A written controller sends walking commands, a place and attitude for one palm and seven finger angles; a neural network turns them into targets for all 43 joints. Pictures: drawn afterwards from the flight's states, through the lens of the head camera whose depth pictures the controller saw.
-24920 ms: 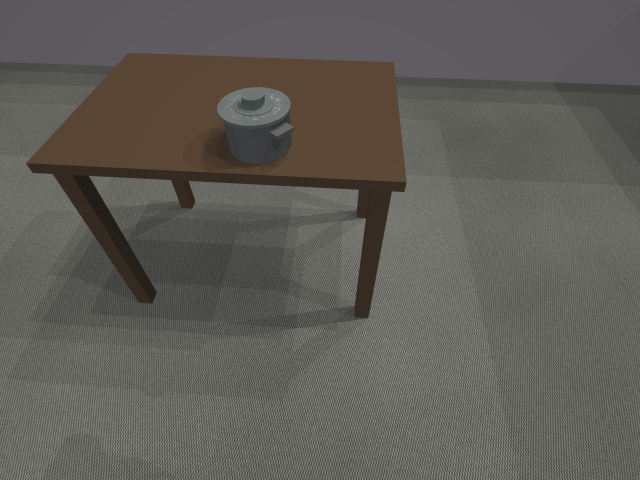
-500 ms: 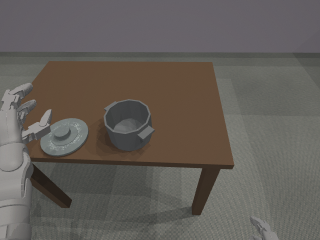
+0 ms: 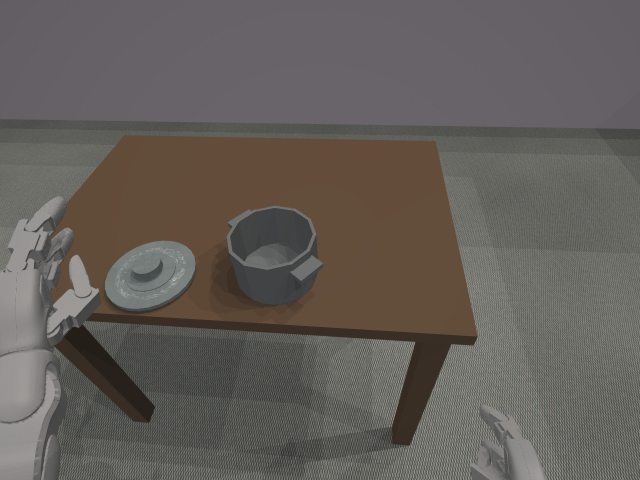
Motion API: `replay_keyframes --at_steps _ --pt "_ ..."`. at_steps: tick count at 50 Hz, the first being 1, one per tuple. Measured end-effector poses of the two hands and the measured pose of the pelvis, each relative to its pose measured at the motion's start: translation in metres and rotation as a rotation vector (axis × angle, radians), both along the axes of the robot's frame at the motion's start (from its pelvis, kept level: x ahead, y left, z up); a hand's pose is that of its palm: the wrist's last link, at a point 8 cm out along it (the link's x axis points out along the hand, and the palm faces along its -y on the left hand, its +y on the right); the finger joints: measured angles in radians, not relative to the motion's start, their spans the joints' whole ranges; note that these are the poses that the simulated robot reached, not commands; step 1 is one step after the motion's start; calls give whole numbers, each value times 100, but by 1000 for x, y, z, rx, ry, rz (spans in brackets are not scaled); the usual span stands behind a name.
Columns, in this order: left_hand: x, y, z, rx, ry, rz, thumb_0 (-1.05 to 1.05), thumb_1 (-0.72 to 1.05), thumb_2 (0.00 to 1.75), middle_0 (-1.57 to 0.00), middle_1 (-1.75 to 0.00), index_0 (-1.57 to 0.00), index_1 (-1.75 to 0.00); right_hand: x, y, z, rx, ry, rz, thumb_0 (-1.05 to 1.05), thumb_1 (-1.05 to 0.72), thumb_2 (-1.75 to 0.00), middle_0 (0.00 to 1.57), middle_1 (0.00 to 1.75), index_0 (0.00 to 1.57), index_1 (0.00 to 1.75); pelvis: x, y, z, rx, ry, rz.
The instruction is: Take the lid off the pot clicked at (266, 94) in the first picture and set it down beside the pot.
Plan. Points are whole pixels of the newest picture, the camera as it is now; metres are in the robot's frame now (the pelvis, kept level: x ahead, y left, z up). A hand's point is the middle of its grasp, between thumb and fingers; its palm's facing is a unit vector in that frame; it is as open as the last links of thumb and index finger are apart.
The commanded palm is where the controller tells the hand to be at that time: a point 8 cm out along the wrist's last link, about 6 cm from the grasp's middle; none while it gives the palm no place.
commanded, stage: draw the hand back to the body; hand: left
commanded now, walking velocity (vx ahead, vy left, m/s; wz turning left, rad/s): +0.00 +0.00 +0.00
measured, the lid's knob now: (147, 265) +0.48 +0.39 -0.07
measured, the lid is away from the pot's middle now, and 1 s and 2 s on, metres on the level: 0.25 0.25 0.25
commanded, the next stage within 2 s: step back with the hand held close in 0.54 s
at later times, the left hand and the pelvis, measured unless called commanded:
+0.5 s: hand (62, 371) +0.17 +0.26 +0.15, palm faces +0.40 -0.84 -0.38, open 7.4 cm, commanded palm +0.12 +0.29 +0.17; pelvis -0.01 +0.01 +0.00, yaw +1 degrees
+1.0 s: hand (81, 380) +0.17 +0.25 +0.13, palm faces +0.18 -0.86 -0.48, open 7.4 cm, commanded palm +0.11 +0.31 +0.17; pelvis -0.03 +0.03 -0.01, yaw -2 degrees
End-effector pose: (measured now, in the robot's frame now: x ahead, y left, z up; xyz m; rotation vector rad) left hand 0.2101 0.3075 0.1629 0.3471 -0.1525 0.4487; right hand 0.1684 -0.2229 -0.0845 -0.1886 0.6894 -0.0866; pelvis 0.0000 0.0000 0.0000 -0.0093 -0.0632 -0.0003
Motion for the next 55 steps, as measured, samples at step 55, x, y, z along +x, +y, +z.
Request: replay_keyframes --at_steps 55 --pt "-91 -4 4 237 50 -245 1 88 90 -21 -31 -22 -31 -66 15 9 -65 47 -107 1 -91 -90 20 30 20 30 -46 33 -12 14 45 -50"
